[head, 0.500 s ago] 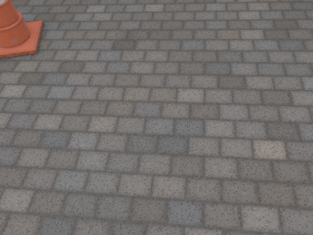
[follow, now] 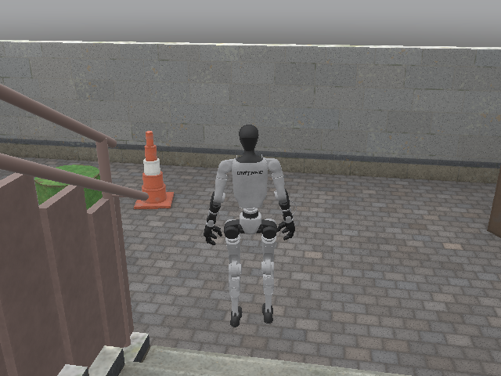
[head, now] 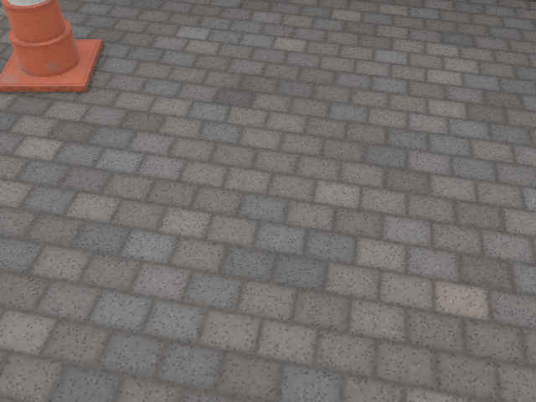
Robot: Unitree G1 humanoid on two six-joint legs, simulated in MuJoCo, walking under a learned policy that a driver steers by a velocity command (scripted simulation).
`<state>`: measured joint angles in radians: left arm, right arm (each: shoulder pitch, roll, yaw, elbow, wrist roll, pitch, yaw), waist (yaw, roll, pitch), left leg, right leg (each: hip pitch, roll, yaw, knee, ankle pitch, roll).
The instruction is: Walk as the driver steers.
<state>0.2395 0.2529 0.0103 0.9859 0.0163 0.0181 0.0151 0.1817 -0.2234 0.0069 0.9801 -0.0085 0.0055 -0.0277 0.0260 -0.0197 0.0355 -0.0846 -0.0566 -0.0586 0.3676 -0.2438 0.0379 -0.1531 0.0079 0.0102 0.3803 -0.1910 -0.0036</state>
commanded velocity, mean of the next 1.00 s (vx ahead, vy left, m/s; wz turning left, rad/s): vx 0.28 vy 0.00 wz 0.01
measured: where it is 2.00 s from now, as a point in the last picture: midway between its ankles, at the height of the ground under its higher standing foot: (318, 293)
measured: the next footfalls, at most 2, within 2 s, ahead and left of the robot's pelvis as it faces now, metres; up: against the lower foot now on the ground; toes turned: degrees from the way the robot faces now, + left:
right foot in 0.50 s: +0.10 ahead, -0.12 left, +0.00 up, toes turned -2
left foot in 0.98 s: +0.44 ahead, +0.00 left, +0.00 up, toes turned +3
